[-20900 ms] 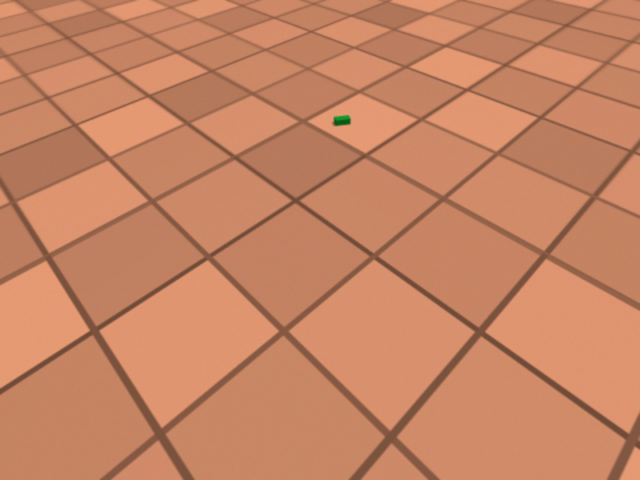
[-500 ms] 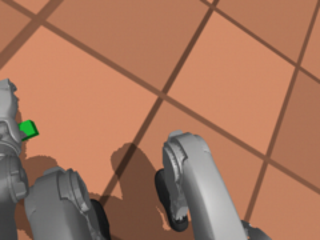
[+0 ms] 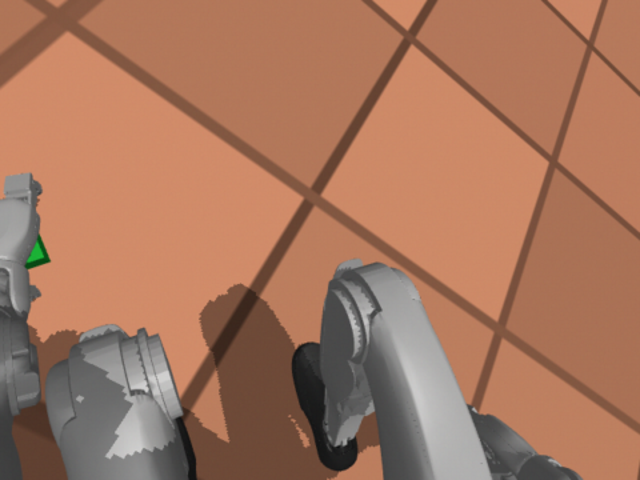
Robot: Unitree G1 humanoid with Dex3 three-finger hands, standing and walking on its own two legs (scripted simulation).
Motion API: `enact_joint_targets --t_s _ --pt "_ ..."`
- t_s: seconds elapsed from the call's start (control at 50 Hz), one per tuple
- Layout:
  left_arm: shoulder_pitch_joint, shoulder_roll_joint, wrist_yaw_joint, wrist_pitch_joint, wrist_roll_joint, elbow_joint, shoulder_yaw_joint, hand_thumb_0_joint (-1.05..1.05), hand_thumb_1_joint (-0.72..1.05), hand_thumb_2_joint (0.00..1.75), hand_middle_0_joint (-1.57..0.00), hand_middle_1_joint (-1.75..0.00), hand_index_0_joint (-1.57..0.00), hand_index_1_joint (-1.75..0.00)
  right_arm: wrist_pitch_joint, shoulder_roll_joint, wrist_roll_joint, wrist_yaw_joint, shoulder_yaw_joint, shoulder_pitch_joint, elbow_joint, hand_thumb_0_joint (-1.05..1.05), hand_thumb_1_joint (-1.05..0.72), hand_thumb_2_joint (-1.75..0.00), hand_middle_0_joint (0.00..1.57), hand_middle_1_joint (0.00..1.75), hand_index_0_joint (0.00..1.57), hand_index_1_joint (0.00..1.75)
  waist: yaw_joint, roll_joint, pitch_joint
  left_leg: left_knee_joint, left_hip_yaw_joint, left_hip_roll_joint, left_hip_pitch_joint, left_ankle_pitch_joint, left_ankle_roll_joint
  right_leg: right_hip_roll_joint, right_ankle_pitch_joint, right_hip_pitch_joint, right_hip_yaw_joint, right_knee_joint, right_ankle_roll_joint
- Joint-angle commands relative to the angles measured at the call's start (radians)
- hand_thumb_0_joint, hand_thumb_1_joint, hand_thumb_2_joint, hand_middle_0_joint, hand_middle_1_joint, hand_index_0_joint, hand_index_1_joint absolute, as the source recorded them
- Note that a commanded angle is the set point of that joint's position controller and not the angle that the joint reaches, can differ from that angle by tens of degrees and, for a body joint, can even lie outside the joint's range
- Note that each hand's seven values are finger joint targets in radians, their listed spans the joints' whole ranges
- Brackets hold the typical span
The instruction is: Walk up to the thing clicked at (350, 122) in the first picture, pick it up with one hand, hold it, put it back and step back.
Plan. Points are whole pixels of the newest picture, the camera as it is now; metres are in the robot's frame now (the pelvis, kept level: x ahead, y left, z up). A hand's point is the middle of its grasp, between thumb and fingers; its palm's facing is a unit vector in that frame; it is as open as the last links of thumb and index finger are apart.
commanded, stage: rest palm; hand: left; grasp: from above
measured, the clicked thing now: (3, 257) +0.43 +0.31 -0.28
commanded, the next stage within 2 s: close in 0.94 s
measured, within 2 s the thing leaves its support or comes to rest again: neither
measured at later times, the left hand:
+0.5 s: hand (7, 262) +0.42 +0.30 -0.26, palm faces -0.48 -0.22 -0.85, open 13.8 cm
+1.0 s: hand (2, 258) +0.43 +0.31 -0.27, palm faces -0.44 -0.19 -0.88, open 13.8 cm
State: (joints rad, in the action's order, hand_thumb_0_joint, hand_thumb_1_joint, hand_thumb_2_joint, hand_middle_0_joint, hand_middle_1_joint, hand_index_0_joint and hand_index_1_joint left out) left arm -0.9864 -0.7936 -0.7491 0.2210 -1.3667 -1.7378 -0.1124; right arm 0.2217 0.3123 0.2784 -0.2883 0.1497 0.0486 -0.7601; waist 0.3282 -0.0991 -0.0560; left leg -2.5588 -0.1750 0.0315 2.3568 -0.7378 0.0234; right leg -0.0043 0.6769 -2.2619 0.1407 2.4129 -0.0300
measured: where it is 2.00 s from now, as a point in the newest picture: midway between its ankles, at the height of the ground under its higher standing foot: (259, 461)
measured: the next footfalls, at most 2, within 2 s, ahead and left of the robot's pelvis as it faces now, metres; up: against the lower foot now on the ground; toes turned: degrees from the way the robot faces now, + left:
none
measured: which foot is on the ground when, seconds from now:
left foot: down 0.00-1.00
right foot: down 0.00-1.00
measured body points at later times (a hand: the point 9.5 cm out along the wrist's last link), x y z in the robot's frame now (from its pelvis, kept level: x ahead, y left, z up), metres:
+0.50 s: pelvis +0.00 +0.00 +0.00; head +0.27 +0.11 +0.33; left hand +0.44 +0.31 -0.21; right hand +0.03 -0.25 -0.07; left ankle +0.06 +0.12 -0.26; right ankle +0.11 -0.12 -0.26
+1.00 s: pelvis -0.01 +0.00 +0.00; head +0.28 +0.12 +0.33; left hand +0.45 +0.31 -0.22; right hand +0.05 -0.26 -0.06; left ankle +0.06 +0.12 -0.26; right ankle +0.11 -0.12 -0.26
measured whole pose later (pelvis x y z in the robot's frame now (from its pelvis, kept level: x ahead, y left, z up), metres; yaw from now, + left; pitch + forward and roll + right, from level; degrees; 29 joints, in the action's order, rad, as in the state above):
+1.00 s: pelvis -0.01 +0.00 +0.00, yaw -3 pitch +27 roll -14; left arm -1.05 -0.97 -0.69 0.12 -1.18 -1.82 -0.17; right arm 0.34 0.36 0.28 -0.35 0.25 0.05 -0.72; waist 0.38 -0.15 -0.19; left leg -2.58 -0.23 0.04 2.36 -0.73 0.03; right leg 0.02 0.65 -2.25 0.19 2.39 -0.04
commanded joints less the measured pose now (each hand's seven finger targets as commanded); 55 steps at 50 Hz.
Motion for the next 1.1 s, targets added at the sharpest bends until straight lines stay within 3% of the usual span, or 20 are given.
enact_joint_targets --t_s 0.0,0.04,0.06,0.08,0.1,0.12,0.14,0.16,0.2,0.32,0.36,0.46,0.54,0.62,0.7,0.78,0.88,0.9,0.98,1.08 --pt "-0.310 -0.178 -0.087 -0.078 0.048 0.030 -0.004 0.00 -0.41 0.88 -0.18 -0.83 -0.17 -0.84 0.026 0.317 0.012 -0.040 -0.071 0.199 -0.026 0.00 -0.88 -0.90 0.20 0.30 0.20 0.30 0.063 0.472 0.582 0.279 0.065 -0.006 -0.505 0.242 -0.021 0.059 -0.275 0.264 0.097 -0.191 0.049" --pt "-0.349 -0.232 -0.064 -0.100 0.085 0.051 -0.039 0.00 -0.42 0.89 -0.16 -0.86 -0.15 -0.87 0.035 0.324 0.003 -0.048 -0.064 0.211 -0.016 0.00 -0.88 -0.90 0.20 0.30 0.20 0.30 0.061 0.464 0.607 0.264 0.070 -0.003 -0.493 0.229 -0.010 0.060 -0.265 0.297 0.086 -0.210 0.048" --pt "-0.359 -0.299 -0.050 -0.103 0.097 0.063 -0.091 0.00 -0.43 0.89 -0.16 -0.86 -0.15 -0.86 0.044 0.332 -0.003 -0.050 -0.059 0.203 0.015 0.00 -0.89 -0.90 0.20 0.30 0.20 0.30 0.056 0.457 0.616 0.257 0.068 -0.002 -0.496 0.230 -0.006 0.055 -0.267 0.321 0.081 -0.207 0.046" --pt "-0.337 -0.282 -0.030 -0.111 0.112 0.033 -0.071 0.00 -0.44 0.89 -0.16 -0.87 -0.15 -0.88 0.044 0.323 -0.007 -0.052 -0.047 0.208 0.015 0.00 -0.89 -0.90 0.20 0.30 0.20 0.30 0.049 0.442 0.614 0.248 0.077 -0.003 -0.467 0.231 0.002 0.059 -0.269 0.347 0.071 -0.218 0.045" --pt "-0.319 -0.341 -0.021 -0.112 0.133 0.021 -0.123 0.00 -0.46 0.91 -0.15 -0.88 -0.13 -0.89 0.048 0.330 -0.006 -0.050 -0.047 0.203 0.013 0.00 -0.89 -0.90 0.20 0.30 0.20 0.30 0.044 0.410 0.610 0.246 0.072 -0.001 -0.439 0.211 0.006 0.057 -0.248 0.362 0.069 -0.224 0.042" --pt "-0.283 -0.311 0.003 -0.115 0.131 -0.006 -0.102 0.00 -0.45 0.90 -0.13 -0.91 -0.13 -0.91 0.050 0.320 -0.007 -0.052 -0.040 0.207 0.026 0.00 -0.89 -0.90 0.20 0.30 0.20 0.30 0.047 0.401 0.589 0.238 0.081 -0.008 -0.419 0.209 0.011 0.057 -0.245 0.379 0.061 -0.226 0.042" --pt "-0.224 -0.377 0.013 -0.113 0.150 -0.012 -0.160 0.00 -0.47 0.91 -0.12 -0.92 -0.11 -0.92 0.044 0.327 -0.007 -0.045 -0.047 0.233 0.008 0.00 -0.89 -0.90 0.20 0.30 0.20 0.30 0.022 0.384 0.628 0.243 0.081 -0.006 -0.415 0.230 0.011 0.061 -0.257 0.423 0.062 -0.238 0.039" --pt "-0.226 -0.313 0.043 -0.111 0.150 -0.023 -0.101 0.00 -0.46 0.90 -0.13 -0.92 -0.13 -0.92 0.045 0.302 -0.014 -0.046 -0.034 0.210 0.029 0.00 -0.89 -0.90 0.20 0.30 0.20 0.30 0.027 0.395 0.601 0.239 0.084 -0.007 -0.394 0.221 0.011 0.063 -0.248 0.421 0.050 -0.221 0.045" --pt "-0.195 -0.380 0.073 -0.097 0.156 -0.011 -0.142 0.00 -0.44 0.88 -0.13 -0.93 -0.13 -0.92 0.039 0.315 -0.006 -0.038 -0.031 0.244 0.017 0.00 -0.89 -0.90 0.20 0.30 0.20 0.30 0.028 0.383 0.631 0.241 0.082 -0.009 -0.395 0.238 0.014 0.065 -0.266 0.461 0.059 -0.230 0.040" --pt "-0.246 -0.341 0.126 -0.004 0.180 0.062 -0.077 0.00 -0.44 0.89 -0.14 -0.92 -0.14 -0.92 0.026 0.297 -0.002 -0.021 0.010 0.265 0.008 0.00 -0.89 -0.90 0.20 0.30 0.20 0.30 0.085 0.385 0.616 0.218 0.053 0.000 -0.432 0.269 0.009 0.072 -0.318 0.473 0.089 -0.219 0.035" --pt "-0.254 -0.340 0.128 0.035 0.173 0.086 -0.058 0.00 -0.45 0.90 -0.12 -0.94 -0.12 -0.93 0.031 0.305 -0.004 -0.017 0.014 0.259 0.005 0.00 -0.89 -0.90 0.20 0.30 0.20 0.30 0.086 0.420 0.587 0.219 0.044 0.002 -0.469 0.264 -0.001 0.070 -0.303 0.431 0.108 -0.212 0.039" --pt "-0.212 -0.340 0.077 0.093 0.108 0.081 -0.023 0.00 -0.44 0.90 -0.13 -0.92 -0.13 -0.92 0.035 0.327 0.009 -0.016 0.029 0.224 0.017 0.00 -0.89 -0.90 0.20 0.30 0.20 0.30 0.063 0.490 0.548 0.252 0.022 0.012 -0.513 0.237 -0.026 0.080 -0.274 0.381 0.134 -0.183 0.051" --pt "-0.207 -0.311 -0.018 0.084 0.058 0.099 -0.009 0.00 -0.45 0.91 -0.13 -0.91 -0.12 -0.91 0.042 0.350 0.024 -0.024 0.013 0.197 0.003 0.00 -0.88 -0.90 0.20 0.30 0.20 0.30 0.053 0.531 0.546 0.283 0.010 0.017 -0.534 0.249 -0.039 0.089 -0.282 0.341 0.147 -0.183 0.056" --pt "-0.216 -0.266 -0.083 0.015 0.032 -0.002 0.021 0.00 -0.45 0.93 -0.12 -0.93 -0.11 -0.93 0.068 0.366 0.028 -0.052 0.001 0.174 0.001 0.00 -0.88 -0.90 0.20 0.30 0.20 0.30 0.091 0.503 0.449 0.278 -0.005 0.022 -0.510 0.241 -0.041 0.089 -0.283 0.272 0.150 -0.171 0.050" --pt "-0.267 -0.263 -0.113 -0.054 0.069 0.006 0.019 0.00 -0.42 0.89 -0.14 -0.91 -0.14 -0.90 0.096 0.379 0.021 -0.076 0.000 0.175 0.004 0.00 -0.88 -0.90 0.20 0.30 0.20 0.30 0.109 0.496 0.439 0.275 -0.003 0.022 -0.498 0.198 -0.034 0.082 -0.254 0.282 0.138 -0.195 0.047" --pt "-0.289 -0.350 -0.095 -0.103 0.121 0.004 -0.061 0.00 -0.45 0.90 -0.13 -0.91 -0.13 -0.92 0.114 0.395 0.004 -0.081 -0.002 0.167 0.036 0.00 -0.89 -0.90 0.20 0.30 0.20 0.30 0.098 0.458 0.465 0.273 0.002 0.022 -0.461 0.169 -0.024 0.072 -0.226 0.328 0.123 -0.212 0.041" --pt "-0.248 -0.341 0.033 -0.113 0.174 -0.058 -0.068 0.00 -0.44 0.87 -0.12 -0.97 -0.12 -0.96 0.128 0.357 -0.002 -0.077 0.020 0.192 0.031 0.00 -0.90 -0.90 0.20 0.30 0.20 0.30 0.115 0.422 0.447 0.246 0.028 0.009 -0.410 0.158 -0.007 0.069 -0.220 0.354 0.111 -0.225 0.034" --pt "-0.244 -0.364 0.052 -0.105 0.185 -0.035 -0.071 0.00 -0.44 0.88 -0.12 -0.97 -0.13 -0.96 0.123 0.361 -0.007 -0.071 0.022 0.195 0.030 0.00 -0.90 -0.90 0.20 0.30 0.20 0.30 0.094 0.429 0.489 0.247 0.024 0.009 -0.429 0.187 -0.007 0.071 -0.241 0.372 0.112 -0.228 0.035" --pt "-0.282 -0.357 0.088 -0.049 0.202 0.079 -0.023 0.00 -0.42 0.86 -0.14 -0.95 -0.15 -0.95 0.115 0.357 -0.011 -0.055 0.036 0.200 0.029 0.00 -0.89 -0.90 0.20 0.30 0.20 0.30 0.091 0.485 0.591 0.244 0.011 0.014 -0.518 0.271 -0.017 0.077 -0.315 0.444 0.124 -0.215 0.041" --pt "-0.241 -0.307 0.104 0.006 0.202 0.038 0.038 0.00 -0.31 0.80 -0.22 -0.91 -0.24 -0.90 0.090 0.351 -0.013 -0.045 0.056 0.211 0.028 0.00 -0.89 -0.90 0.20 0.30 0.20 0.30 0.100 0.428 0.524 0.232 0.010 0.017 -0.464 0.275 -0.011 0.085 -0.327 0.453 0.132 -0.227 0.037"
